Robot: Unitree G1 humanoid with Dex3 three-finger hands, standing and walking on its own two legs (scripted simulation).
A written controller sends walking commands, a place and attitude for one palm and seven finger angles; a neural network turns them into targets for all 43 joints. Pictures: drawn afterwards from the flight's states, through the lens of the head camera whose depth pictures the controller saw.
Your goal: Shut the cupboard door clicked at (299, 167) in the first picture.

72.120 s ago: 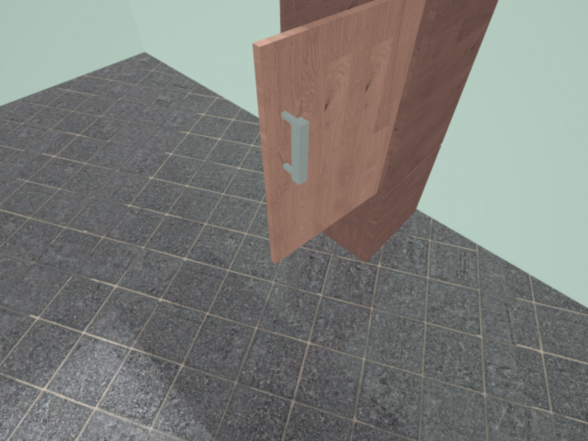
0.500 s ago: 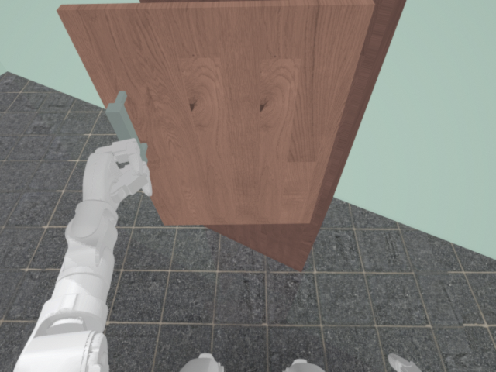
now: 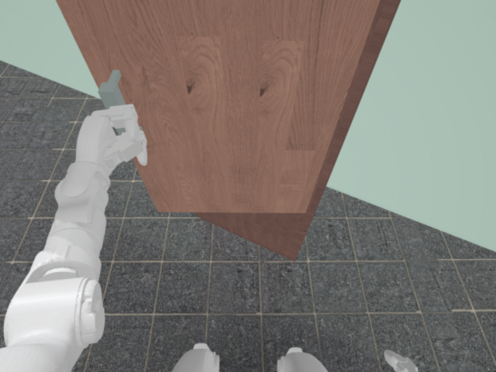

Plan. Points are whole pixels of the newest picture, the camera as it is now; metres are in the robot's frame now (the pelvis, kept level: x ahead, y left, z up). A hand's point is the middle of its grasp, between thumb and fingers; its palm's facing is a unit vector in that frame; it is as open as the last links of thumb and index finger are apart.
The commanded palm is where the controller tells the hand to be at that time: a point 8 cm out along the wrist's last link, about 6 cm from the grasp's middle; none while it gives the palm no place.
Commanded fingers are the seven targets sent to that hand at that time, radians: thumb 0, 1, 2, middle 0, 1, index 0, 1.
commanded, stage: push the door shut along its arc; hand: left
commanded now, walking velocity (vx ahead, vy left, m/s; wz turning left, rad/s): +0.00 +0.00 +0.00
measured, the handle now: (125, 113) +0.52 +0.21 +0.10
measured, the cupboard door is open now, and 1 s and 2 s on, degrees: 26 10 3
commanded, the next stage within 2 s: pull the fist back off the door in 1.52 s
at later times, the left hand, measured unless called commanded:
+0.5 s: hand (150, 120) +0.50 +0.17 +0.10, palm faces -0.17 -0.99 -0.02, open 3.1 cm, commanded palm +0.51 +0.21 +0.10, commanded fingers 0.00 0.90 0.90 -1.30 -1.50 -1.30 -1.50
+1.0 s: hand (177, 96) +0.56 +0.13 +0.11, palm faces -0.31 -0.95 -0.01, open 3.1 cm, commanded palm +0.57 +0.17 +0.10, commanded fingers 0.00 0.90 0.90 -1.30 -1.50 -1.30 -1.50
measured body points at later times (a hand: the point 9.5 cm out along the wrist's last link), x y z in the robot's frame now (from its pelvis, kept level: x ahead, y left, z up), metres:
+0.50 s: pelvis -0.01 +0.01 -0.02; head +0.10 +0.02 +0.42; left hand +0.50 +0.22 +0.11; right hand +0.01 -0.27 -0.13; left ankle +0.05 +0.12 -0.68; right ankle +0.02 -0.11 -0.68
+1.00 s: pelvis +0.00 +0.01 -0.03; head +0.15 +0.02 +0.40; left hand +0.57 +0.18 +0.11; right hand -0.03 -0.25 -0.13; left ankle +0.05 +0.12 -0.68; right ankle +0.02 -0.11 -0.68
